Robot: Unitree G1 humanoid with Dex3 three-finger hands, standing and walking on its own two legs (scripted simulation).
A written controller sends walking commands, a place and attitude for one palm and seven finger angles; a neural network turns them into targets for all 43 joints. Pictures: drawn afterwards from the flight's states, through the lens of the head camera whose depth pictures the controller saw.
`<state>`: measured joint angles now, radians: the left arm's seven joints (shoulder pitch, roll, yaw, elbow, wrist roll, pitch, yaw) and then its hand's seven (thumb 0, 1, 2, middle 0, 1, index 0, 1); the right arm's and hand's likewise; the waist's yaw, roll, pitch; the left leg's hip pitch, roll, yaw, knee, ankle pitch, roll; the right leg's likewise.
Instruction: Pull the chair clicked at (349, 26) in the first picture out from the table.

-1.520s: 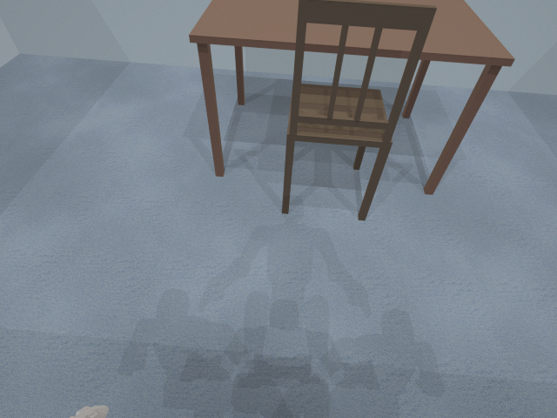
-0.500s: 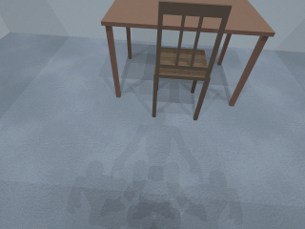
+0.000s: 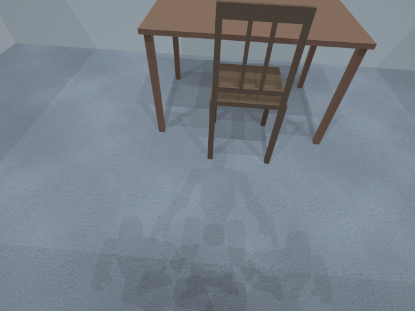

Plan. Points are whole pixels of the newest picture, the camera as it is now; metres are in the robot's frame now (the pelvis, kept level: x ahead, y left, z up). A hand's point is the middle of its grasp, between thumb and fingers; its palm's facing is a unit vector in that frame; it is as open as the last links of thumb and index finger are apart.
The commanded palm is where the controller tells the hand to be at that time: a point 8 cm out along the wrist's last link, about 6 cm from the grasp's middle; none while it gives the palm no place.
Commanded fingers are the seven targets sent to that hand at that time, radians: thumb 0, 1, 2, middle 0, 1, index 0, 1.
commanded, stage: walk to a spot facing it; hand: left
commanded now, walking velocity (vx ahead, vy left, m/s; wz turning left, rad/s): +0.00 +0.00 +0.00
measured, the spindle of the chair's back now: (245, 57) +1.15 -0.10 -0.07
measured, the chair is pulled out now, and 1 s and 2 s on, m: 0.00 0.00 0.00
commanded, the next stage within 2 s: none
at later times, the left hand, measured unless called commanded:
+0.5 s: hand out of the picture +0.05 +0.17 -0.18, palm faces -0.14 -0.96 -0.25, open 7.3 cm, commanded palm none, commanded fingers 0.00 0.90 0.90 -0.20 -0.30 -0.20 -0.30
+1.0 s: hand (134, 273) +0.24 +0.20 -0.18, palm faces -0.42 -0.89 -0.19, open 7.4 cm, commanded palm none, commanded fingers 0.00 0.90 0.90 -0.20 -0.30 -0.20 -0.30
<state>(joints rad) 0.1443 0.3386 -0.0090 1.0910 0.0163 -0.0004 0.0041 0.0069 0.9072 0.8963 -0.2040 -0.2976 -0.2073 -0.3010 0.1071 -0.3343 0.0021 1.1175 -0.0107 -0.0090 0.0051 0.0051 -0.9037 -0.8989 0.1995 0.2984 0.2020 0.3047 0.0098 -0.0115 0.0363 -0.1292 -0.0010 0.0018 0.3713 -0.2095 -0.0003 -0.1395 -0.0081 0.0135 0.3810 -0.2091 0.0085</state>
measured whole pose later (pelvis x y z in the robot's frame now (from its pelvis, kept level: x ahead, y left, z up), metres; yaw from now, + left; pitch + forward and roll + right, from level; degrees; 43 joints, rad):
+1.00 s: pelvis +0.09 +0.02 +0.00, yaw -30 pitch +0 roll -2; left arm 0.27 0.30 0.11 0.95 0.04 0.04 -0.04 0.01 0.91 0.90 -0.20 -0.30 -0.20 -0.30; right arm 0.32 -0.17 -0.02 0.94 -0.02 -0.06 -0.02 0.00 -0.90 -0.90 0.20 0.30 0.20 0.30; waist 0.03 -0.06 -0.01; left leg -0.09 0.06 0.14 0.40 -0.31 0.02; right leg -0.59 -0.02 0.00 1.15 -0.24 0.02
